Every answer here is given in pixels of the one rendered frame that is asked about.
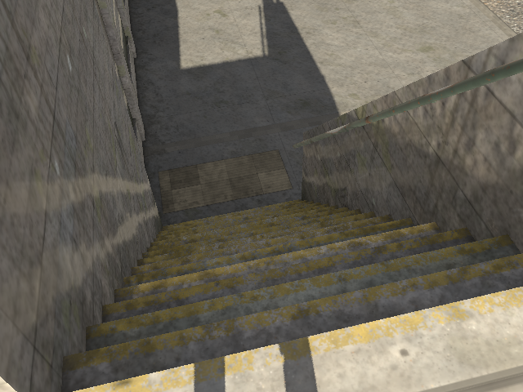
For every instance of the stairs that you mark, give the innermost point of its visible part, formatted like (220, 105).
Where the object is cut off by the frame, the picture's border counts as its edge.
(226, 284)

